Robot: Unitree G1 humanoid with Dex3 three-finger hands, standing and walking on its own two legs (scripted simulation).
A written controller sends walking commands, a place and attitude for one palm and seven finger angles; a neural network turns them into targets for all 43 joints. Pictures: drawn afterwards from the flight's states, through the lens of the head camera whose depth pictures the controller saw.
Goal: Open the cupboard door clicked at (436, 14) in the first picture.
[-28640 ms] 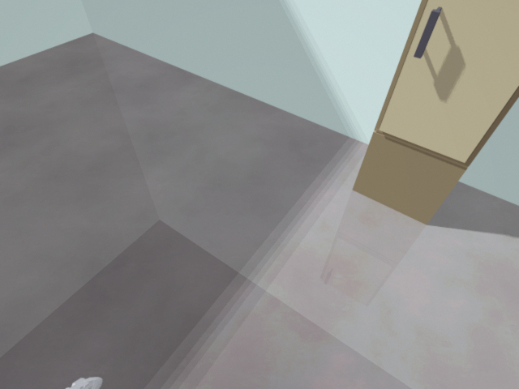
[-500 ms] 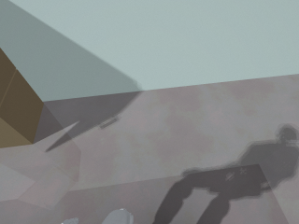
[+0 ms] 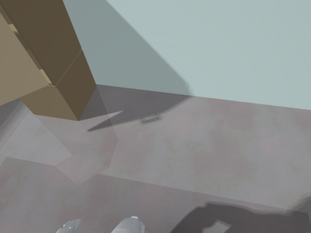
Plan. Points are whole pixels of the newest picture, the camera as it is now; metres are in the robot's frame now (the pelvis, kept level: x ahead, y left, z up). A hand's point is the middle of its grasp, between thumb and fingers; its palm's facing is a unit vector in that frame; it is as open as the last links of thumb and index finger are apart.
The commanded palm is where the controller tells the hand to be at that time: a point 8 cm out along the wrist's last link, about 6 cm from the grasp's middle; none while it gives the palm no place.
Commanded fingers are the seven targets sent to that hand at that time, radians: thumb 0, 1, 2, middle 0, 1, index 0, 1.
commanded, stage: turn to face it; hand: left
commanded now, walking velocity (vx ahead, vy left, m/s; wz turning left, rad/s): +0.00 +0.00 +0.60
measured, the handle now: out of the picture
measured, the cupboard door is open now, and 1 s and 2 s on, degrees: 46 46 46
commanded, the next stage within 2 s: take the last steps up to it in 0.88 s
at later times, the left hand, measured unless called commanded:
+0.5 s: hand out of the picture +0.04 +0.24 -0.15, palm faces +0.31 -0.92 -0.24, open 7.4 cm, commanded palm none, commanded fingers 0.00 0.90 0.90 -0.20 -0.30 -0.20 -0.30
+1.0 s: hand out of the picture -0.05 +0.19 -0.18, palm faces +0.53 -0.82 -0.20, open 7.4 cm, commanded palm none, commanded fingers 0.00 0.90 0.90 -0.20 -0.30 -0.20 -0.30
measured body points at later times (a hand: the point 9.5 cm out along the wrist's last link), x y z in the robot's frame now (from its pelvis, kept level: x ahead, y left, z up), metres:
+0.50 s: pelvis +0.01 +0.01 +0.01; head +0.06 +0.04 +0.46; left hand +0.03 +0.29 -0.13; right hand +0.17 -0.21 -0.12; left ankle +0.01 +0.12 -0.73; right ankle +0.05 -0.15 -0.68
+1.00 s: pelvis +0.02 +0.01 +0.00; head +0.05 +0.06 +0.45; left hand -0.08 +0.24 -0.17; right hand +0.25 -0.15 -0.13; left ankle -0.01 +0.10 -0.73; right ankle +0.05 -0.14 -0.69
